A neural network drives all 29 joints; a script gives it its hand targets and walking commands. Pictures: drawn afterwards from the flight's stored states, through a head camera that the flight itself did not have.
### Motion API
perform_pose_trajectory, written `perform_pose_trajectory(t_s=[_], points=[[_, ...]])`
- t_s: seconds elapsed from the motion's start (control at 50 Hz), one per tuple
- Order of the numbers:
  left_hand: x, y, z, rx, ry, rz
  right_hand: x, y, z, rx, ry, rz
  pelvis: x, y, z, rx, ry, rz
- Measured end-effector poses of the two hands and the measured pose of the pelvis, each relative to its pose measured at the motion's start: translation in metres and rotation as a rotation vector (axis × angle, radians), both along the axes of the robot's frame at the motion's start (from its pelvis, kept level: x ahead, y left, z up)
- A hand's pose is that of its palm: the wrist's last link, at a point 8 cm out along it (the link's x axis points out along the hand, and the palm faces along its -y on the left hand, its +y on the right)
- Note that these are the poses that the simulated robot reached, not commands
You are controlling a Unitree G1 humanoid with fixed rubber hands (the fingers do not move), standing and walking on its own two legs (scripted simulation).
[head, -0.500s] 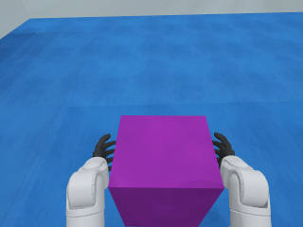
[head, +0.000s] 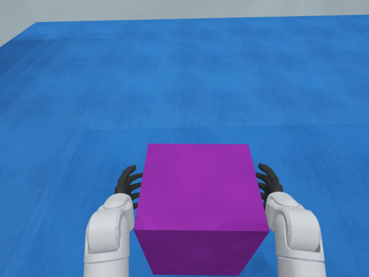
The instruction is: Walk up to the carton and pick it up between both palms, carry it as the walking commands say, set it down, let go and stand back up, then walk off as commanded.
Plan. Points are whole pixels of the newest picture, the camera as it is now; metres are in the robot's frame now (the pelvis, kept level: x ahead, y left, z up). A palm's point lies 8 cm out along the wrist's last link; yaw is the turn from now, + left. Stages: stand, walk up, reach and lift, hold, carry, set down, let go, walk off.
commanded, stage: carry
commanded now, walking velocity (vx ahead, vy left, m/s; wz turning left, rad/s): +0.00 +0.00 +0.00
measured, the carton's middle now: (196, 214) +0.28 +0.00 +0.00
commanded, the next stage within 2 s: none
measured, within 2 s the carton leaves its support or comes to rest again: neither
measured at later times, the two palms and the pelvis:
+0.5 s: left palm (127, 203) +0.27 +0.15 +0.06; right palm (272, 202) +0.27 -0.15 +0.06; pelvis +0.00 +0.00 +0.00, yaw +0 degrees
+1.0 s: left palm (132, 204) +0.27 +0.14 +0.05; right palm (275, 204) +0.27 -0.16 +0.05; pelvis +0.00 -0.01 +0.00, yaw +0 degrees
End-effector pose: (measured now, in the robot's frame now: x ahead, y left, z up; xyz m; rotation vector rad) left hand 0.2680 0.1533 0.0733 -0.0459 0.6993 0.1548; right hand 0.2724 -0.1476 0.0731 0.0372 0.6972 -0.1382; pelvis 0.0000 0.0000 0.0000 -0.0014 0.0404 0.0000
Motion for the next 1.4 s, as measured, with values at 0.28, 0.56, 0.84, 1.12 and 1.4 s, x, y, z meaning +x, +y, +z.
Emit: perform_pose_trajectory(t_s=[0.28,0.56,0.84,1.12,1.4], points=[[0.003,-0.001,-0.009,0.008,-0.017,-0.008,0.003,-0.001,-0.009,-0.014,-0.016,0.011,0.001,-0.001,0.0,0.001,-0.001,0.002],[0.003,-0.003,-0.015,0.017,-0.034,-0.019,0.002,-0.004,-0.015,-0.025,-0.033,0.017,0.0,-0.003,0.0,0.003,-0.001,0.003],[0.004,-0.008,-0.02,0.024,-0.048,-0.028,0.002,-0.009,-0.019,-0.031,-0.046,0.017,0.0,-0.007,0.0,0.004,0.0,0.004],[0.004,-0.014,-0.023,0.029,-0.059,-0.035,0.001,-0.015,-0.022,-0.033,-0.057,0.015,0.001,-0.012,0.0,0.005,0.002,0.002],[0.005,-0.02,-0.023,0.031,-0.064,-0.038,0.002,-0.021,-0.023,-0.032,-0.061,0.012,0.002,-0.017,0.0,0.006,0.002,-0.001]])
